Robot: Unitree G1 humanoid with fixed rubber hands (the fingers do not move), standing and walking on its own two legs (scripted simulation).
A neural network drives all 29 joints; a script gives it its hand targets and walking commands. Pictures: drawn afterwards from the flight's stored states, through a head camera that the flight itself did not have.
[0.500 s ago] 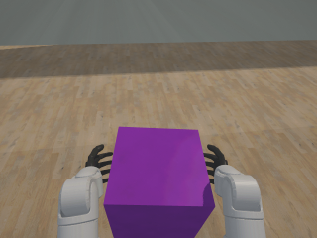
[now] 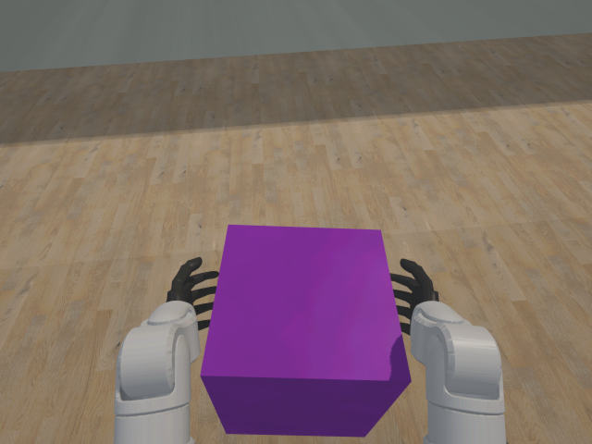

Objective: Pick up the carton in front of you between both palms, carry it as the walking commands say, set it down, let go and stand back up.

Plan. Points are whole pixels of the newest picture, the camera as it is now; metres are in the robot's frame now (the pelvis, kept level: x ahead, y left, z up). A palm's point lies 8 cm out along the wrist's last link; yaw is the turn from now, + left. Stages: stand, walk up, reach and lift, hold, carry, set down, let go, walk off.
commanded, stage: carry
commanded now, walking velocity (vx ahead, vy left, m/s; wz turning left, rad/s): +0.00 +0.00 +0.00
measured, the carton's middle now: (300, 336) +0.28 +0.00 -0.01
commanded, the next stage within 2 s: none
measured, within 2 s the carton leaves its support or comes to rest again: neither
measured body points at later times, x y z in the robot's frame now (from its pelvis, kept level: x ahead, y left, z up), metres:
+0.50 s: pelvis +0.09 +0.02 +0.00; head +0.07 +0.02 +0.45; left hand +0.37 +0.17 +0.05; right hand +0.37 -0.13 +0.05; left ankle +0.00 +0.12 -0.73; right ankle +0.07 -0.09 -0.73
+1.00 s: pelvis +0.04 +0.02 -0.01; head +0.02 +0.02 +0.44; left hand +0.35 +0.17 +0.02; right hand +0.35 -0.13 +0.02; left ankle +0.00 +0.12 -0.74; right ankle +0.07 -0.10 -0.74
